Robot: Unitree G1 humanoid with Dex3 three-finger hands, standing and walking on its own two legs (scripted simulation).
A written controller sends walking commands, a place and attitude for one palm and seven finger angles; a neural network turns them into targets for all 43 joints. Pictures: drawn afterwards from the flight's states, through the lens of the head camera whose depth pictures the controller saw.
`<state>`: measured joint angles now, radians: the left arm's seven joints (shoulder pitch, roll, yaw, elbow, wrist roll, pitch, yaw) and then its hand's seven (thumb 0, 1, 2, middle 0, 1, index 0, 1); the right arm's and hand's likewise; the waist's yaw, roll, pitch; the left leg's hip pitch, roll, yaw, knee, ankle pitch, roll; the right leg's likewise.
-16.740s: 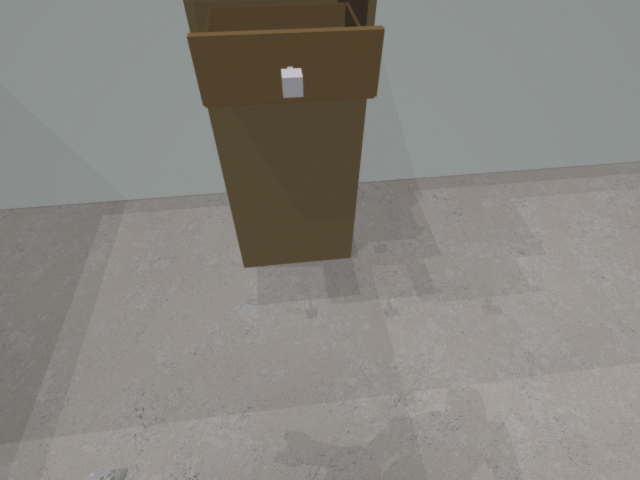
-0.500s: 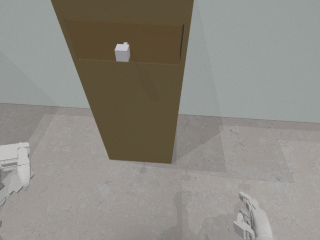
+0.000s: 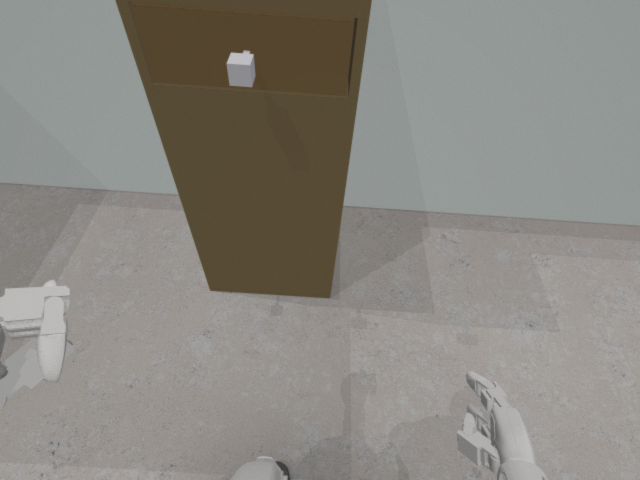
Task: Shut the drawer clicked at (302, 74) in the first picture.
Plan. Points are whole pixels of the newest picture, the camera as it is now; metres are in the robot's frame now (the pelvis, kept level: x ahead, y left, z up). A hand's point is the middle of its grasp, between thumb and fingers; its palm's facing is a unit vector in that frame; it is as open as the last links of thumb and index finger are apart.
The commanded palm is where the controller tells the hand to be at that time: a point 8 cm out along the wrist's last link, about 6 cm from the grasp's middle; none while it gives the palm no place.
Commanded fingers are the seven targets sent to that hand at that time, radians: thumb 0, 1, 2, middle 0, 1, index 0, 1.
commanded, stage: step back with the hand held close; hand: left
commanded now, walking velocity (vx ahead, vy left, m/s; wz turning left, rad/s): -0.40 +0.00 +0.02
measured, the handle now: (243, 64) +0.76 +0.18 +0.12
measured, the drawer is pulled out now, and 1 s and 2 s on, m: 0.00 0.00 0.00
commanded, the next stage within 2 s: stop stepping back and stand still in 0.08 s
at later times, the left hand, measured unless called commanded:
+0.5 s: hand out of the picture +0.04 +0.24 +0.19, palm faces +0.39 -0.83 -0.40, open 3.2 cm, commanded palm +0.00 +0.28 +0.19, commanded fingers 0.00 0.90 0.90 -1.40 -1.60 -1.40 -1.60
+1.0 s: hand out of the picture +0.00 +0.24 +0.18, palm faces +0.43 -0.80 -0.42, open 3.2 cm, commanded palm -0.05 +0.28 +0.19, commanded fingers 0.00 0.90 0.90 -1.40 -1.60 -1.40 -1.60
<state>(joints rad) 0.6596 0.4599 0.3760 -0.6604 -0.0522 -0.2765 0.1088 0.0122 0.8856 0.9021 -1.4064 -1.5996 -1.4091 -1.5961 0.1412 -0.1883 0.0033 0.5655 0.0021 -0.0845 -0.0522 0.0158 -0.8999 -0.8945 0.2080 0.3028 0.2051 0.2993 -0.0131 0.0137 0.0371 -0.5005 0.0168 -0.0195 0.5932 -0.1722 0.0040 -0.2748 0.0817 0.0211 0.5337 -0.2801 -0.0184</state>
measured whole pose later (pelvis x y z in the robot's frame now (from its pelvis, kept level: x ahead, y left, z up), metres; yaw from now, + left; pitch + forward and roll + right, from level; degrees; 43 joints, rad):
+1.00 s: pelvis -0.18 -0.01 +0.01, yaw +0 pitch -1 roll +2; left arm 0.60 0.35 0.36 -0.52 -0.01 -0.23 0.15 0.01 0.89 0.90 -1.41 -1.60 -1.41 -1.60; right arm 0.29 -0.21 0.01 0.68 -0.02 -0.10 -0.08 0.02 -0.90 -0.89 0.21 0.30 0.20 0.30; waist 0.00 -0.04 -0.05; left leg -0.40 0.04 0.07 0.82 -0.36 0.02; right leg -0.30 -0.02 -0.11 0.53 -0.22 -0.07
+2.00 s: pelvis -0.18 +0.04 +0.00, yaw +2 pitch +0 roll +0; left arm 0.33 0.36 0.14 0.16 0.03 -0.04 0.02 0.00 0.90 0.90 -1.36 -1.56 -1.37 -1.56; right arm 0.14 -0.30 0.00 0.76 -0.01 -0.05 0.02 0.01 -0.90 -0.89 0.21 0.30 0.20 0.30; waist 0.01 0.06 -0.01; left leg -0.32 -0.03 0.04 0.58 -0.26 0.05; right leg -0.34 -0.05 -0.07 0.57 -0.23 0.00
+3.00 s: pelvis -0.16 +0.02 +0.02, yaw +1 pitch -2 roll +0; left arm 0.14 0.23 0.02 1.13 0.02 -0.01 0.01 0.00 0.90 0.90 -0.20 -0.30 -0.21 -0.30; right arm 0.18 -0.24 -0.01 1.11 -0.01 -0.01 -0.01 0.01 -0.91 -0.89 0.20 0.30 0.20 0.30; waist -0.01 0.02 0.06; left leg -0.14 0.00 0.03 0.36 -0.19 0.00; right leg -0.17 0.00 -0.07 0.37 -0.16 -0.03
